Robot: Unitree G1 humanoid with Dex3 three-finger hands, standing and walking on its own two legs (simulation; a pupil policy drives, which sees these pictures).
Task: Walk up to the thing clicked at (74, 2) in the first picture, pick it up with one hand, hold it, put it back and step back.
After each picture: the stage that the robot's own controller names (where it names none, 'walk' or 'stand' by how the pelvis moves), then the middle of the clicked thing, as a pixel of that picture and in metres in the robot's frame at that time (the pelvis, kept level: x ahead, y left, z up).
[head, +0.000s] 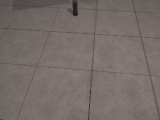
stand; (75, 7) +2.01 +0.11 -0.66
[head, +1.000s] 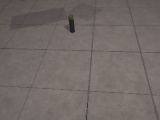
walk; (71, 24) +1.86 +0.27 -0.64
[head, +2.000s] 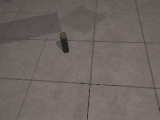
walk; (64, 43) +1.23 +0.30 -0.65
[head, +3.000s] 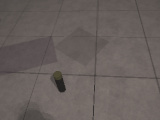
walk; (59, 82) +0.76 +0.27 -0.65
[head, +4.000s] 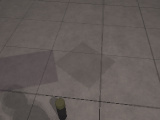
walk; (61, 109) +0.52 +0.20 -0.64
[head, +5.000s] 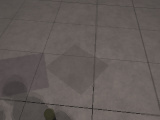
stand; (51, 119) +0.43 +0.23 -0.64
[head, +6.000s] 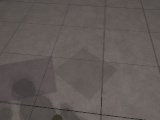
stand; out of the picture +0.40 +0.19 -0.65
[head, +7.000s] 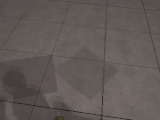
stand; out of the picture +0.38 +0.15 -0.66
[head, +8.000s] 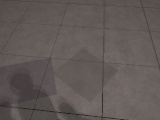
stand; out of the picture +0.36 +0.18 -0.66
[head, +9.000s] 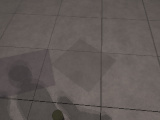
stand; out of the picture +0.38 +0.19 -0.65
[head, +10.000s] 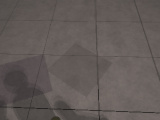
stand; out of the picture +0.35 +0.20 -0.65
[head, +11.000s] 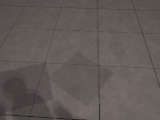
stand; out of the picture +0.33 +0.19 -0.66
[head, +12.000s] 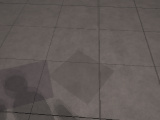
stand; out of the picture +0.34 +0.19 -0.66
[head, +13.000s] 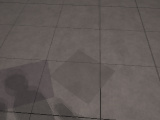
go down; out of the picture +0.34 +0.18 -0.66
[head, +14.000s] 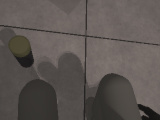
go down; (23, 54) +0.45 +0.19 -0.27
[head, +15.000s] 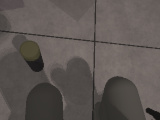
approach; (34, 58) +0.45 +0.18 -0.27
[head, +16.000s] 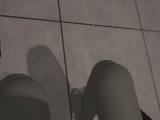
close in; out of the picture +0.45 +0.22 -0.17
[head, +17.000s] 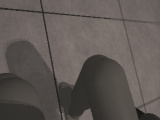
close; out of the picture +0.44 +0.23 -0.17
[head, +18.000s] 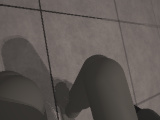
lift; out of the picture +0.42 +0.23 -0.17
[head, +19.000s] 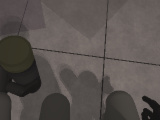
lift; (24, 71) +0.34 +0.19 +0.01
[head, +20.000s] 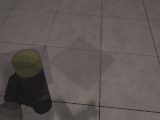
hold; (35, 86) +0.31 +0.16 +0.04
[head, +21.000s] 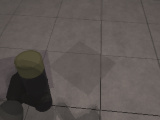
hold; (37, 85) +0.32 +0.16 +0.04
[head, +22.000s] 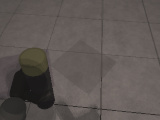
crouch; (40, 83) +0.32 +0.15 +0.05
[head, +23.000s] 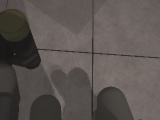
crouch; (23, 45) +0.44 +0.16 -0.04
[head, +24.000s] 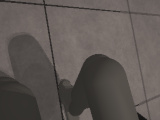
lower; out of the picture +0.45 +0.23 -0.18
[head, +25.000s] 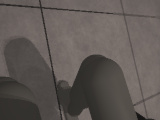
lower; out of the picture +0.46 +0.24 -0.16
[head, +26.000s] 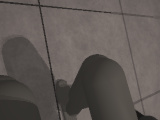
lower; out of the picture +0.45 +0.24 -0.17
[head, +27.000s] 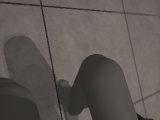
lower; out of the picture +0.47 +0.24 -0.17
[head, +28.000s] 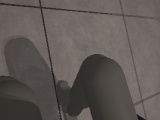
loosen; out of the picture +0.46 +0.21 -0.15
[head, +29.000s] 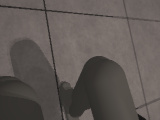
withdraw; out of the picture +0.45 +0.22 -0.18
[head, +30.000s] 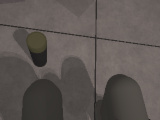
walk; (38, 52) +0.46 +0.17 -0.24
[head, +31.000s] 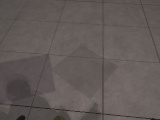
stand; out of the picture +0.38 +0.15 -0.58
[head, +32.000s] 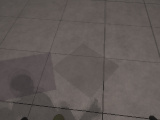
stand; out of the picture +0.38 +0.16 -0.60
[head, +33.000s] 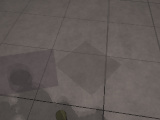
stand; out of the picture +0.39 +0.15 -0.61
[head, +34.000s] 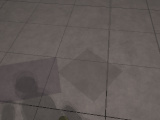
walk; out of the picture +0.39 +0.16 -0.65
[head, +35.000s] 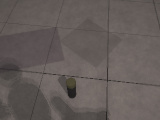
walk; (71, 88) +0.56 +0.10 -0.64
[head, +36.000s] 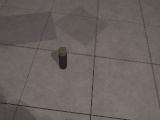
walk; (62, 58) +0.86 +0.14 -0.64
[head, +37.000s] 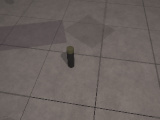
stand; (70, 57) +1.03 +0.14 -0.64
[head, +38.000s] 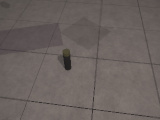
stand; (67, 60) +1.02 +0.16 -0.66
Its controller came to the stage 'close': yes
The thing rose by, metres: 0.69
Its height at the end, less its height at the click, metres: +0.00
